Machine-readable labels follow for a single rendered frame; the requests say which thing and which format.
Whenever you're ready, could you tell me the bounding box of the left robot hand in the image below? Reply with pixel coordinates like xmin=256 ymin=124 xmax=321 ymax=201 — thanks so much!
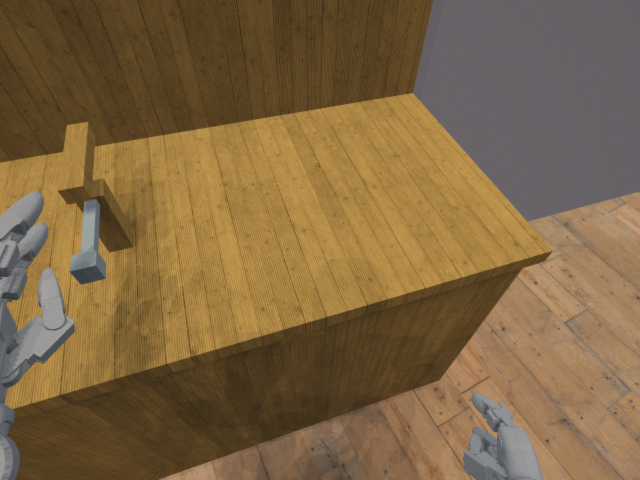
xmin=0 ymin=191 xmax=75 ymax=404

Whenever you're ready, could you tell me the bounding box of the left robot forearm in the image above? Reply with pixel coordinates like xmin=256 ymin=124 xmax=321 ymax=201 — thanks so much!
xmin=0 ymin=403 xmax=20 ymax=480

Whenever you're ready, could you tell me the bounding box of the counter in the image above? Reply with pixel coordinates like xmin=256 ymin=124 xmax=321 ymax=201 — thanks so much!
xmin=0 ymin=0 xmax=553 ymax=480

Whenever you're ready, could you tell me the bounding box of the right robot hand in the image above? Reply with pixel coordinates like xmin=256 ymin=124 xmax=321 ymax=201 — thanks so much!
xmin=464 ymin=392 xmax=543 ymax=480

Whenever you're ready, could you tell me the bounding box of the tap lever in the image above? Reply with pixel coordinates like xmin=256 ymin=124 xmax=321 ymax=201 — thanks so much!
xmin=70 ymin=199 xmax=106 ymax=285

